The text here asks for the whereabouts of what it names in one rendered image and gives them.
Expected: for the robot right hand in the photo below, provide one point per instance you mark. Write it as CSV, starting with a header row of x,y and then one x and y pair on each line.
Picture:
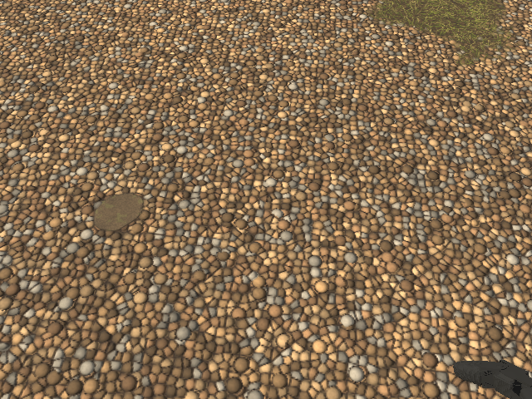
x,y
505,377

